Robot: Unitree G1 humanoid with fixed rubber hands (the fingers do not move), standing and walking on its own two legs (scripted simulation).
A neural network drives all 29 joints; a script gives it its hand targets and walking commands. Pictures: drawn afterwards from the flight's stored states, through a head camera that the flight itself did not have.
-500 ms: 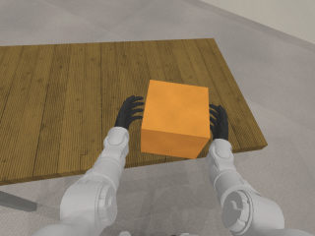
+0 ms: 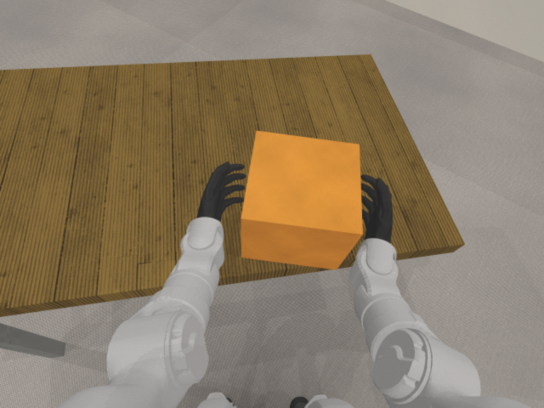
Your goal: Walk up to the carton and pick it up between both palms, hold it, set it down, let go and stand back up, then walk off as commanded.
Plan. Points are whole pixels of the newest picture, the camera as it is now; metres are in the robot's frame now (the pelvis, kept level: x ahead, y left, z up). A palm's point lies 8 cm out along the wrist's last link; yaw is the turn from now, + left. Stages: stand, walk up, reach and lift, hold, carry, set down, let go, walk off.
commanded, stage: reach and lift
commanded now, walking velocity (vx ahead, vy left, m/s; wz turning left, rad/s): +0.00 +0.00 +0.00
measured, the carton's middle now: (298, 203) +0.42 -0.05 -0.02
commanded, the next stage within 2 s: none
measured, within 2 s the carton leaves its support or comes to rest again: leaves its support in 1.70 s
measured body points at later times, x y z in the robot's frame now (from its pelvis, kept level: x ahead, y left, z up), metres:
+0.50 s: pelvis +0.00 +0.00 +0.00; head +0.10 +0.04 +0.44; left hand +0.42 +0.09 -0.01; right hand +0.37 -0.17 +0.00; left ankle +0.00 +0.11 -0.72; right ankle -0.01 -0.13 -0.72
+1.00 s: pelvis +0.00 +0.00 +0.00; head +0.10 +0.04 +0.44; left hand +0.42 +0.09 -0.01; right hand +0.37 -0.17 +0.00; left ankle +0.00 +0.11 -0.72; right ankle -0.01 -0.13 -0.72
